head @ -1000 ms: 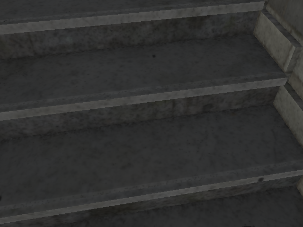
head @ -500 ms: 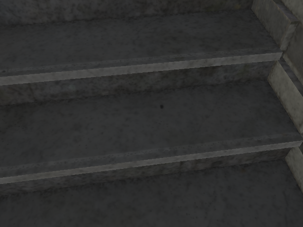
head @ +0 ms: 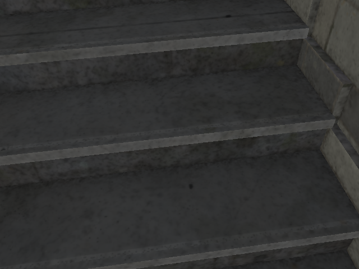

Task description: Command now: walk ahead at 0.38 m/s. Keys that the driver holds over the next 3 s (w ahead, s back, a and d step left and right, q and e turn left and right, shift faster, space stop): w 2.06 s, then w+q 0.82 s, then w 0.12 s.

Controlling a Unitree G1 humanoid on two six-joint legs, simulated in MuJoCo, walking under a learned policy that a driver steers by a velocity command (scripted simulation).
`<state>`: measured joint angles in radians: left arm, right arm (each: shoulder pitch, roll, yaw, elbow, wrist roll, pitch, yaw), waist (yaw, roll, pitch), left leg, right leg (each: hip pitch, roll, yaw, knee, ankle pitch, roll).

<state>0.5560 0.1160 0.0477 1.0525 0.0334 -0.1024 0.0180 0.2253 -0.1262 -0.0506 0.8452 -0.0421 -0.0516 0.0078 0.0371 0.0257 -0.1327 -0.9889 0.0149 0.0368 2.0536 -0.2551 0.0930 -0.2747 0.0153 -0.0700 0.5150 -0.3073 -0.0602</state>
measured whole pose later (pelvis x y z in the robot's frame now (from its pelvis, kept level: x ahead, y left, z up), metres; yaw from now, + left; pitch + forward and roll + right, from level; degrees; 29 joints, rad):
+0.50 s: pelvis +0.23 +0.10 +0.12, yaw +0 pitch +2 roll +1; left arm 0.18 0.13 0.05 0.73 0.04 -0.07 0.02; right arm 0.42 -0.15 -0.05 1.05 -0.02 -0.10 0.01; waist 0.03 -0.04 -0.05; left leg -0.47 -0.01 0.18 0.89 -0.46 0.09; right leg -0.99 0.06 0.15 1.96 0.01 -0.13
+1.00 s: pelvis +0.54 +0.08 +0.27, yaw +1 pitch +2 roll -4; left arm 0.22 0.20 0.06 0.91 0.02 -0.05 0.02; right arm 0.32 -0.17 -0.07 0.81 -0.03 -0.13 0.02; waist -0.01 0.02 -0.03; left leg -0.66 -0.02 -0.11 1.86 -0.07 0.13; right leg -0.59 0.04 -0.21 0.96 -0.41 -0.12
